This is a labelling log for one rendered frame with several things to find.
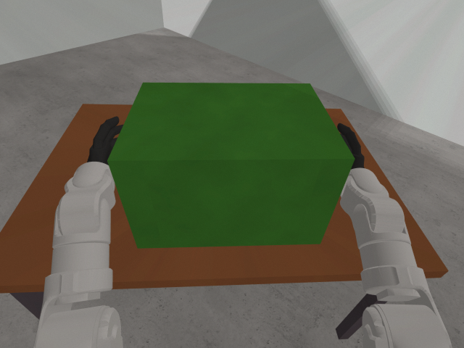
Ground robot left hand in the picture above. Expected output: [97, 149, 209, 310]
[87, 116, 123, 165]

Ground robot left forearm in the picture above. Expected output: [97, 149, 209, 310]
[33, 162, 116, 348]

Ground table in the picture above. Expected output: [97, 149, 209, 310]
[0, 104, 448, 339]

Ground carton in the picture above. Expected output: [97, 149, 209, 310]
[107, 83, 355, 249]

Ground left robot upper arm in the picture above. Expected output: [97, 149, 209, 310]
[36, 305, 123, 348]

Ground robot right forearm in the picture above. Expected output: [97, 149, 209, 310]
[340, 168, 452, 348]

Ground robot right hand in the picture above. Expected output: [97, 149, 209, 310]
[337, 123, 365, 169]

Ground right robot upper arm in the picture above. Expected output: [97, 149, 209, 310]
[362, 304, 450, 348]

